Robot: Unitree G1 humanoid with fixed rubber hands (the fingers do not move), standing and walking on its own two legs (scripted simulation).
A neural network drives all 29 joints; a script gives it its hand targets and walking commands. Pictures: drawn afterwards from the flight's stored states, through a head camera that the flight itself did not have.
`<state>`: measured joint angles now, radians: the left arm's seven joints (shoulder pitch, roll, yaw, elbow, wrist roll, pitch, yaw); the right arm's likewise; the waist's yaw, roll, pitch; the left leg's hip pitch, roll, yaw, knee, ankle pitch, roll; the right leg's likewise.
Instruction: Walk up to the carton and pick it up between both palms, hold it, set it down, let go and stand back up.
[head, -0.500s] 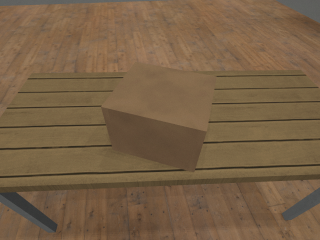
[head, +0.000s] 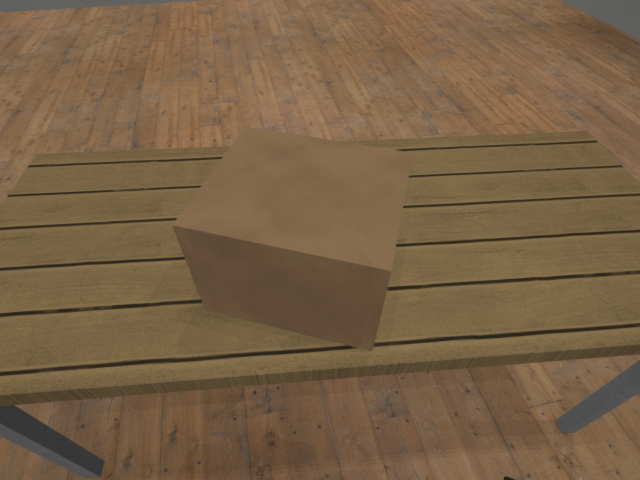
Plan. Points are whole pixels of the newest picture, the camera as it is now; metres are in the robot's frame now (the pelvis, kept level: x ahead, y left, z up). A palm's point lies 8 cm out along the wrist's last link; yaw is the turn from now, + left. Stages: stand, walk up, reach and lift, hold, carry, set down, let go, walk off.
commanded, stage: walk up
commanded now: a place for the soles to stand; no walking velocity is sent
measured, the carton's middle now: (306, 233) +0.52 +0.03 -0.01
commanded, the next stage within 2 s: reach and lift in 1.02 s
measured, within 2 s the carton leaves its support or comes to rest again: neither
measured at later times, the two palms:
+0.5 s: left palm out of the picture +0.09 +0.25 -0.11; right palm out of the picture +0.05 -0.29 -0.10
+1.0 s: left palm out of the picture +0.11 +0.23 -0.11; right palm out of the picture +0.04 -0.29 -0.10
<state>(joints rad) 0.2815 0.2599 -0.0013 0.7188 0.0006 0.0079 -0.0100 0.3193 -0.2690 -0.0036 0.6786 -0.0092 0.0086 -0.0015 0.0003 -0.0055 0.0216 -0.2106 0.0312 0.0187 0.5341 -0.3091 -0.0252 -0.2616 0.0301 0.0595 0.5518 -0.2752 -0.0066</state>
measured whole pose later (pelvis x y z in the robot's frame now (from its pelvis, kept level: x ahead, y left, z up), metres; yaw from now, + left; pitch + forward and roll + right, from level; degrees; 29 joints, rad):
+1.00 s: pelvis +0.00 -0.02 +0.00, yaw -2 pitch -1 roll +0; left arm 0.24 0.28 0.02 0.72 0.02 0.06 -0.04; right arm 0.41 -0.28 -0.02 0.66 -0.02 0.00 -0.03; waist 0.01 -0.02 0.04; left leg -0.20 0.06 0.01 0.56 -0.33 -0.05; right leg -0.27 0.07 0.06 0.59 -0.29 -0.04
